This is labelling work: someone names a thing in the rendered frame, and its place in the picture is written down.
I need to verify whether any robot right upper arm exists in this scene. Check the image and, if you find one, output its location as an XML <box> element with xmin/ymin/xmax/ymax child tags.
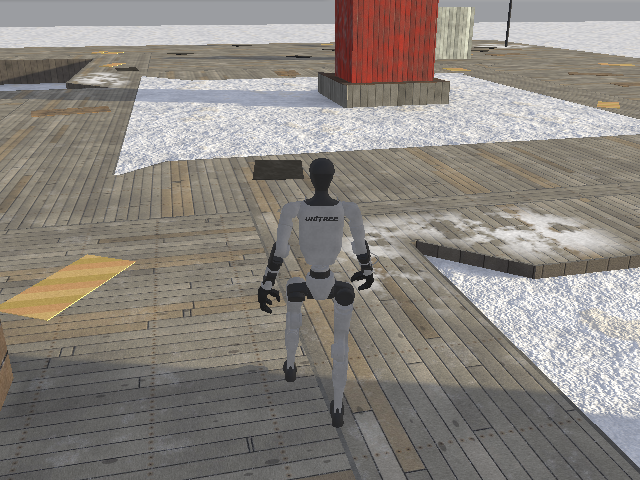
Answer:
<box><xmin>342</xmin><ymin>201</ymin><xmax>367</xmax><ymax>255</ymax></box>

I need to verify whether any left robot forearm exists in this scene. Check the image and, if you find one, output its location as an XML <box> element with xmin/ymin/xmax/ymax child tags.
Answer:
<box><xmin>261</xmin><ymin>242</ymin><xmax>283</xmax><ymax>290</ymax></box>

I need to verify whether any robot left hand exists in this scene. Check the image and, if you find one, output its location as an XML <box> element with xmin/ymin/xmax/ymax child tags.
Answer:
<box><xmin>258</xmin><ymin>286</ymin><xmax>280</xmax><ymax>314</ymax></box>

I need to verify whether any left robot thigh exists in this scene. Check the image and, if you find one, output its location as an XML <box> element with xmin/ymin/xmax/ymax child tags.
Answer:
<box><xmin>286</xmin><ymin>277</ymin><xmax>307</xmax><ymax>329</ymax></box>

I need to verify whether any left robot shin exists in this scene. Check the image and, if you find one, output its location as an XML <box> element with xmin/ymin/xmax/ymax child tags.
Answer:
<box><xmin>285</xmin><ymin>312</ymin><xmax>299</xmax><ymax>369</ymax></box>

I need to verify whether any robot left upper arm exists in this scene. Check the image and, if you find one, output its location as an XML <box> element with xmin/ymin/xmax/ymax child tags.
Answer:
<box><xmin>274</xmin><ymin>201</ymin><xmax>301</xmax><ymax>258</ymax></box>

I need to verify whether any robot right hand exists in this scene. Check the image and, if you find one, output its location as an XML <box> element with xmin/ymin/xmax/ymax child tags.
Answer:
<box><xmin>351</xmin><ymin>271</ymin><xmax>374</xmax><ymax>291</ymax></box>

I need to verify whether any right robot forearm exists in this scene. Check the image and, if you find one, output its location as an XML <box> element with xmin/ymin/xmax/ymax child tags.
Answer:
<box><xmin>356</xmin><ymin>240</ymin><xmax>373</xmax><ymax>276</ymax></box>

